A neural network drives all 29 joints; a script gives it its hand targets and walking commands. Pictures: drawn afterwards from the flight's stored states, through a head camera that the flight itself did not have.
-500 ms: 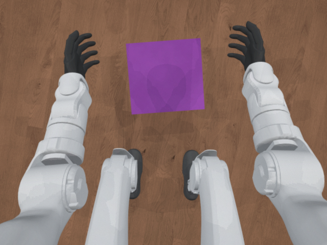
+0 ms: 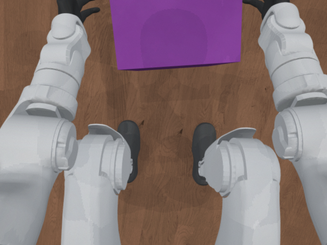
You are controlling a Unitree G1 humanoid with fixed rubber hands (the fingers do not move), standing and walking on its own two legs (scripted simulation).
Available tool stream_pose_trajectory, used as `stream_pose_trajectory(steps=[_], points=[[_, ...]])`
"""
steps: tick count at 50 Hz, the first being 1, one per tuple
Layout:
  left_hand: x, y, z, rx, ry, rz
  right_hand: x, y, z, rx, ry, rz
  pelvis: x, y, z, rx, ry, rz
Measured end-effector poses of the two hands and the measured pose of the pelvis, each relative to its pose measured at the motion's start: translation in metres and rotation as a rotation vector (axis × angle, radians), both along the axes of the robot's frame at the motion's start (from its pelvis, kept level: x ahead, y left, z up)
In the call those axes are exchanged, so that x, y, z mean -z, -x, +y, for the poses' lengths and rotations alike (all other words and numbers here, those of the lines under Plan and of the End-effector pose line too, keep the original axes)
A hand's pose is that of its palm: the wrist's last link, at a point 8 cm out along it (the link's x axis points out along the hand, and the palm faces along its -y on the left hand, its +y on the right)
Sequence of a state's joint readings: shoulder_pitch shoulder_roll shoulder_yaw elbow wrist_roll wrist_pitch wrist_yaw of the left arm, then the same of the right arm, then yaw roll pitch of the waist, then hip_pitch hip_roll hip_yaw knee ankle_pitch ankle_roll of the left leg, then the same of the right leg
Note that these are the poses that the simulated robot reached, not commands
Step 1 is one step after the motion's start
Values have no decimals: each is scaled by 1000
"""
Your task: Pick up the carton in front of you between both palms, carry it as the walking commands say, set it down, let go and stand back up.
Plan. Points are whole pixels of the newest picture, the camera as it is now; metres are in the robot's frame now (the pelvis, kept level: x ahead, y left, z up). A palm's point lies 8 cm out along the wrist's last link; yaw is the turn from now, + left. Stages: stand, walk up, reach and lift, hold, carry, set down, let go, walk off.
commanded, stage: reach and lift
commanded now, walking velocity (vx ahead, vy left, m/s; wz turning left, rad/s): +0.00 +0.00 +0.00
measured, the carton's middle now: (172, 20) +0.53 -0.01 -0.25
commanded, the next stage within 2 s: none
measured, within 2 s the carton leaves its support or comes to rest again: leaves its support in 0.86 s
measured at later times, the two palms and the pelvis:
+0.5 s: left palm (81, 12) +0.52 +0.16 -0.18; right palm (259, 4) +0.54 -0.17 -0.18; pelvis +0.00 +0.00 +0.00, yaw +0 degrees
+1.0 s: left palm (80, 0) +0.53 +0.14 -0.13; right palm out of the picture +0.53 -0.16 -0.13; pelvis +0.01 +0.00 -0.01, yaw -1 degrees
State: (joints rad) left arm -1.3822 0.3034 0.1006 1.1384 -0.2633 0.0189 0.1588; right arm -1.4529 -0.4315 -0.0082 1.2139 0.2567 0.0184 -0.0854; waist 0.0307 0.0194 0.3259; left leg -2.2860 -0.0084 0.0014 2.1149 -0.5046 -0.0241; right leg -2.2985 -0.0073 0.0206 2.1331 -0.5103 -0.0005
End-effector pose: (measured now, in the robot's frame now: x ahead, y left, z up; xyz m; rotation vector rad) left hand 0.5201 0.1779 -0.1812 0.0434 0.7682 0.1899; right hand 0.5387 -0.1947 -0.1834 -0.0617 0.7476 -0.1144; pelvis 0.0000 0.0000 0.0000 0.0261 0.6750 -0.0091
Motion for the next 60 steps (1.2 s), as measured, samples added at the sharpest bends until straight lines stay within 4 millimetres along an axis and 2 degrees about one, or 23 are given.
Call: stream_pose_trajectory(steps=[4,7,18,22,27,31,40,44,48,53,57,60], points=[[8,-9,5,-8,-5,-23,17,-2,3,-13,-1,-14,10,-2,0,-4,-2,-22],[9,-11,5,-4,-5,-29,20,-3,8,-27,-7,-31,14,-5,-1,-7,-2,-28],[-3,-2,-7,6,16,-19,-2,1,12,-33,-11,-17,6,-9,-2,-7,2,-7],[-5,-1,-12,18,19,-21,-3,1,17,-41,-12,-14,3,-7,-1,-5,3,-2],[-5,-7,-29,52,39,-30,-2,-2,35,-60,-25,-25,2,-4,-1,-9,3,-4],[-4,-8,-33,27,28,-32,-2,-3,36,-60,-17,-25,1,-3,-1,-8,4,-6],[-7,-14,-36,12,30,-15,-5,-9,37,-63,-12,1,12,-1,-2,1,-3,-25],[-14,-18,-36,18,26,-23,-7,-6,37,-58,-14,-8,18,-2,-2,5,-4,-35],[-37,-13,-36,12,39,-56,-28,1,37,-44,-24,-40,15,-5,0,14,-2,-39],[-86,0,-44,7,69,-98,-85,15,29,7,-48,-79,-2,-8,4,30,2,-25],[-130,8,-51,13,91,-102,-132,29,22,46,-58,-82,-25,-8,6,40,5,2],[-157,14,-53,20,88,-86,-159,37,20,56,-60,-66,-43,-7,7,46,4,18]])
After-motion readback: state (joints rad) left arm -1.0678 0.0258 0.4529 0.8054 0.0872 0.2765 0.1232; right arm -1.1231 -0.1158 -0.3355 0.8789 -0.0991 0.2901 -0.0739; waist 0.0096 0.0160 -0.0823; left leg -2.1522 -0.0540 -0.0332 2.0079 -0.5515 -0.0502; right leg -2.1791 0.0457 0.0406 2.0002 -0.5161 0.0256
